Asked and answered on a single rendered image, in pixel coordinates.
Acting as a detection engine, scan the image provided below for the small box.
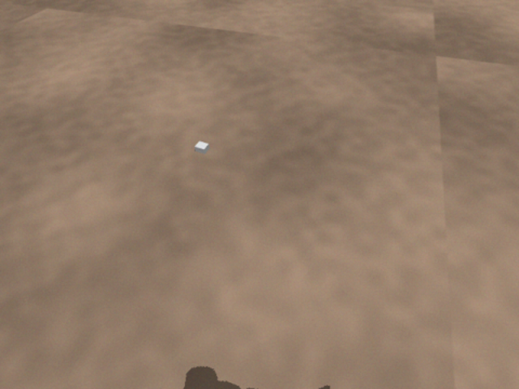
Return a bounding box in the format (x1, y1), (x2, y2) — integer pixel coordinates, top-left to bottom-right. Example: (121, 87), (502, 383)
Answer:
(195, 141), (209, 154)

